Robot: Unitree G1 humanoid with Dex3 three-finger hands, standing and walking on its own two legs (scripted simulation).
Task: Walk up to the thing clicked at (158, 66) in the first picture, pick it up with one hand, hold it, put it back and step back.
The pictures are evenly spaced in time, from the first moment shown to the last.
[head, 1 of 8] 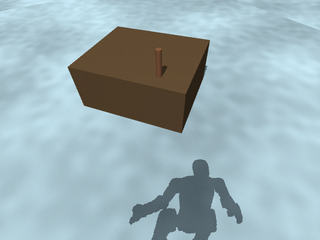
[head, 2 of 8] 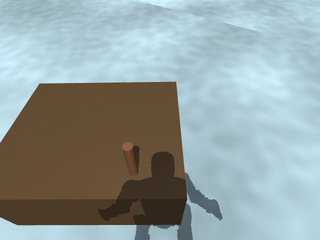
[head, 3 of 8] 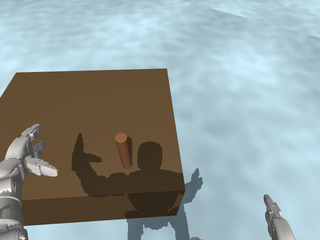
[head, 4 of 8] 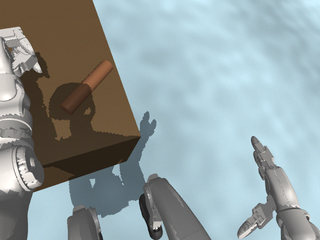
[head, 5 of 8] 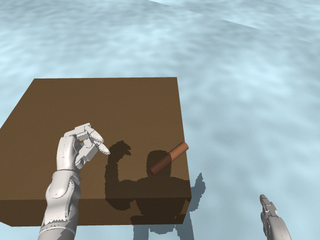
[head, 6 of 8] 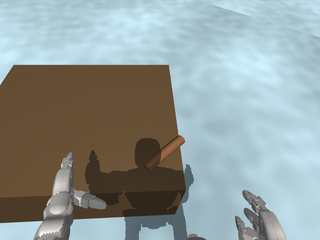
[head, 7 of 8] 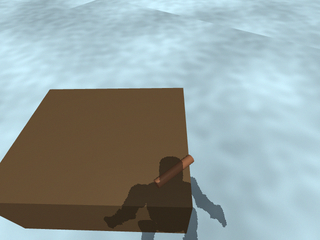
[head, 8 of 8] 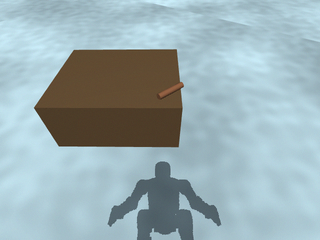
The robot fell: no
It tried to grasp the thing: yes
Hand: left
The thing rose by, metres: 0.00
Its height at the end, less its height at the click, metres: -0.08
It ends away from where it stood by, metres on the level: 0.16
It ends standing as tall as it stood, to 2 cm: no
